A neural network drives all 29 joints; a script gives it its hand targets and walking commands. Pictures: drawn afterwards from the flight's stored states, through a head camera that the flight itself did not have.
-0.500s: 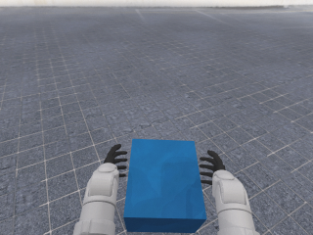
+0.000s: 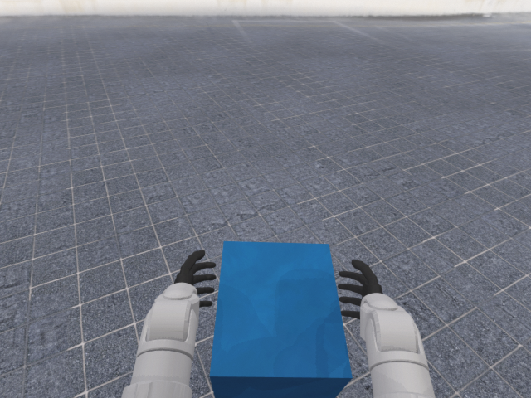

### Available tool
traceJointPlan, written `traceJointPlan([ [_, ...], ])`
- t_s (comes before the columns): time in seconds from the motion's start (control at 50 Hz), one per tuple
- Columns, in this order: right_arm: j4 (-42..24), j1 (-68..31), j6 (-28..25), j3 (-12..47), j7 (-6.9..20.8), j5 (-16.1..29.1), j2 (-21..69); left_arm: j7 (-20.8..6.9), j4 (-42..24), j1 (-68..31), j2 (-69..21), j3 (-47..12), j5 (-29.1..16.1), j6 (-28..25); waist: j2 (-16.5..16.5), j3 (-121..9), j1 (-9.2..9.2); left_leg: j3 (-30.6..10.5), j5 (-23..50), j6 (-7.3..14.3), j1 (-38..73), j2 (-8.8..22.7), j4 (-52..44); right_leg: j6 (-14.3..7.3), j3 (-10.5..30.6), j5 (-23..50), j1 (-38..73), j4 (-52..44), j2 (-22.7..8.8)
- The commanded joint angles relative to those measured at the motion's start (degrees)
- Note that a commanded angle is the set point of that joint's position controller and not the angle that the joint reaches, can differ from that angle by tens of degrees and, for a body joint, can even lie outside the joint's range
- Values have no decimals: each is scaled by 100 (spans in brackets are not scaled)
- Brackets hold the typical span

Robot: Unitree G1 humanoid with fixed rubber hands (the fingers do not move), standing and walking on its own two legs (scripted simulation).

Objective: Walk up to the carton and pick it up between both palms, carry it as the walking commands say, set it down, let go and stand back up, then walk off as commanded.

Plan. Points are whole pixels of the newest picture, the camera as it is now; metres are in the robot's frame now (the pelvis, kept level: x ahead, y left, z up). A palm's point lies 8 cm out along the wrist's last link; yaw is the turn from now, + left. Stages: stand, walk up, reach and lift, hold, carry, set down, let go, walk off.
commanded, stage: hold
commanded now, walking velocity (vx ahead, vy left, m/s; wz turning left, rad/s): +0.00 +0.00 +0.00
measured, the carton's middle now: (275, 318) +0.31 +0.00 -0.05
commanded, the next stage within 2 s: carry in 0.42 s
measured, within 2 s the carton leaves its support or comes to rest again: neither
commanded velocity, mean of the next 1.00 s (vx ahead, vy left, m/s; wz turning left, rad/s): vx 0.00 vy -0.12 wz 0.00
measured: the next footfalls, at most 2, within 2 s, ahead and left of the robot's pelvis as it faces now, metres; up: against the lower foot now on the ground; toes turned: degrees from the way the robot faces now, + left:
left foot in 1.58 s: -0.04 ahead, -0.03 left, +0.00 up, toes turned +9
right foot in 1.86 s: -0.06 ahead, -0.35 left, +0.00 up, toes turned -8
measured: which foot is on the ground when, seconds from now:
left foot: down 0.00-1.00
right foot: down 0.00-1.00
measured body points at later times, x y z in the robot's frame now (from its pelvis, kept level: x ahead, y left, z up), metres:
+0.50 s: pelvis +0.00 +0.00 -0.01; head -0.05 +0.01 +0.44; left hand +0.31 +0.15 +0.04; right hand +0.30 -0.15 +0.04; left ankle +0.03 +0.13 -0.74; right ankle +0.00 -0.13 -0.74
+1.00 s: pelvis -0.02 -0.06 -0.03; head -0.03 -0.05 +0.42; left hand +0.27 +0.08 +0.06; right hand +0.25 -0.21 +0.06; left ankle +0.01 +0.10 -0.74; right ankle +0.00 -0.13 -0.74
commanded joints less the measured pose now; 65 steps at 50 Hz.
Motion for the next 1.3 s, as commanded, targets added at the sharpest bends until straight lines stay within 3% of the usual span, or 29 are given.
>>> traceJointPlan([
  [0.0, -364, -3092, -333, 2937, 1508, 1668, 5640, -1577, -151, -2773, -5646, -2971, -1657, -226, -9, -1100, 1, 354, 448, 30, 438, -288, -261, -10, -250, 509, -246, -449, 203],
  [0.38, -415, -3068, -355, 2933, 1535, 1664, 5530, -1553, -142, -2671, -5745, -2994, -1659, -201, 69, -1150, 12, 319, 715, -10, 583, -253, -271, -53, -246, 646, -266, -424, 239],
  [0.4, -686, -3385, -378, 3133, 1556, 1740, 5549, -1549, -132, -2813, -5650, -3154, -1701, -222, 128, -964, 4, -239, 108, 131, -461, 925, -49, -77, -263, -167, -1089, 285, -525],
  [0.42, -714, -3258, -335, 3165, 1530, 1759, 5585, -1530, -237, -2834, -5675, -3165, -1760, -191, 225, -1250, -14, -646, -30, 228, -630, 1201, -237, -82, -229, -324, -1075, 610, -387],
  [0.46, -879, -3090, -262, 3277, 1446, 1823, 5639, -1491, -553, -2960, -5769, -3514, -2002, -96, 481, -1612, -10, -852, -159, 360, -916, 1495, -253, -71, -275, -274, -1076, 910, -385],
  [0.52, -1528, -3165, -60, 3611, 1286, 2076, 5723, -1367, -1173, -3043, -5982, -4033, -2402, 127, 590, -1817, 28, -473, 281, 256, -1059, 1442, 94, -111, -281, 47, -1069, 759, -467],
  [0.56, -1911, -3093, 158, 3793, 1180, 2285, 5702, -1243, -1532, -2898, -5985, -4196, -2566, 336, 544, -1994, 18, -225, 696, 172, -1040, 1380, 510, -170, -225, 666, -1069, 874, -532],
  [0.64, -2656, -2718, 748, 4163, 928, 2704, 5823, -982, -2162, -2411, -6019, -4318, -2825, 882, 51, -2414, -49, 309, 1332, 97, -1322, 1162, 1469, -414, -3, 2152, -883, 1011, -754],
  [0.68, -3085, -2501, 1086, 4291, 780, 2920, 5797, -810, -2477, -2047, -6031, -4314, -2909, 1191, -256, -2443, -76, 634, 961, 32, -1512, 988, 1850, -617, 219, 2553, -932, 974, -963],
  [0.72, -3455, -2368, 1417, 4388, 668, 3108, 5827, -632, -2809, -1792, -6033, -4245, -2935, 1484, -401, -2265, -92, 898, 169, 51, -1551, 885, 1814, -744, 289, 2404, -1275, 887, -1062],
  [0.76, -3830, -2255, 1710, 4485, 555, 3273, 5861, -463, -3275, -1682, -5973, -4228, -2985, 1749, -295, -2220, -112, 997, 45, 93, -1381, 948, 1648, -718, 192, 2146, -1574, 920, -1008],
  [0.86, -4346, -1913, 2208, 4432, 264, 3351, 5680, -177, -3907, -1489, -5728, -4201, -3093, 2251, 451, -2454, -126, 479, 1349, 241, -1164, 1619, 1556, -457, -230, 1105, -1939, 1349, -656],
  [0.88, -4393, -1909, 2280, 4394, 216, 3337, 5647, -148, -3934, -1487, -5708, -4190, -3119, 2328, 382, -2418, -108, 532, 1136, 229, -1337, 1597, 1612, -450, -154, 872, -1873, 1227, -665],
  [0.9, -4458, -1924, 2345, 4367, 177, 3332, 5642, -125, -3959, -1494, -5693, -4170, -3144, 2393, 29, -2316, -93, 777, 609, 135, -1639, 1387, 1827, -513, 100, 915, -1769, 892, -811],
  [0.94, -4604, -2028, 2461, 4329, 135, 3343, 5591, -84, -3935, -1438, -5719, -4105, -3165, 2494, -865, -2013, -49, 1396, -1389, -54, -2380, 812, 2354, -848, 738, 1309, -1526, 229, -1320],
  [0.96, -4671, -2123, 2503, 4336, 133, 3394, 5571, -58, -3972, -1392, -5740, -4068, -3153, 2518, -939, -1927, 15, 1416, -1989, -39, -2495, 714, 2641, -1025, 923, 1450, -1548, 119, -1473],
  [1.0, -4638, -2080, 2538, 4312, 143, 3418, 5601, -16, -4054, -1381, -5713, -4017, -3114, 2538, -702, -1948, 0, 1310, -1802, 52, -2279, 710, 2568, -1144, 744, 1641, -1584, 213, -1403],
  [1.04, -4596, -1948, 2546, 4211, 134, 3372, 5623, 14, -4086, -1392, -5703, -4040, -3175, 2557, -415, -2160, -88, 1465, -787, 131, -1340, 797, 1257, -915, 38, 1795, -1777, 735, -991],
  [1.06, -4521, -1805, 2556, 4107, 118, 3302, 5592, 28, -4085, -1410, -5685, -4052, -3207, 2573, -15, -2297, -130, 1162, -183, 167, -473, 1152, 648, -705, -320, 1470, -2317, 1169, -750],
  [1.08, -4324, -1565, 2544, 3919, 97, 3166, 5507, 21, -4172, -1486, -5640, -4146, -3247, 2617, 1058, -2184, -175, -212, 823, 524, -67, 2216, 293, -381, -579, -178, -3192, 1784, -389],
  [1.1, -4184, -1418, 2518, 3831, 66, 3107, 5472, 3, -4241, -1616, -5593, -4258, -3255, 2648, 1974, -2168, -116, -1339, 1396, 1011, -155, 3200, -21, -149, -749, -1338, -3581, 2769, -230],
  [1.12, -4293, -1491, 2504, 3834, 34, 3096, 5490, -18, -4236, -1727, -5610, -4297, -3282, 2653, 1430, -2035, -92, -1297, 1246, 1172, -316, 3297, -172, -78, -645, -1412, -3722, 3261, -398],
  [1.14, -4344, -1549, 2499, 3847, 8, 3081, 5536, -49, -4230, -1762, -5632, -4319, -3350, 2661, 994, -1925, -74, -987, 787, 1103, -566, 3122, -197, -36, -577, -1318, -3619, 3333, -456],
  [1.16, -4382, -1599, 2495, 3851, -8, 3064, 5577, -75, -4214, -1782, -5684, -4340, -3409, 2661, 836, -1833, -67, -467, 565, 923, -792, 2860, -152, -26, -610, -1173, -3429, 3175, -511],
  [1.2, -4395, -1590, 2486, 3765, -28, 2956, 5538, -108, -4134, -1781, -5714, -4370, -3485, 2657, 1045, -1791, -91, 424, 770, 587, -1105, 2324, 48, -11, -971, -1040, -2840, 2549, -398],
  [1.24, -4459, -1559, 2495, 3757, -35, 2959, 5466, -89, -4146, -1729, -5654, -4326, -3455, 2661, 1364, -1817, -146, 583, 679, 499, -1159, 2210, 70, 17, -1344, -1003, -2482, 1990, -173],
  [1.28, -4452, -1522, 2537, 3800, -47, 2966, 5422, -64, -4069, -1541, -5571, -4216, -3376, 2689, 1234, -1974, -100, 743, 140, 353, -1324, 2066, 432, -10, -1486, -606, -1802, 1058, -98],
])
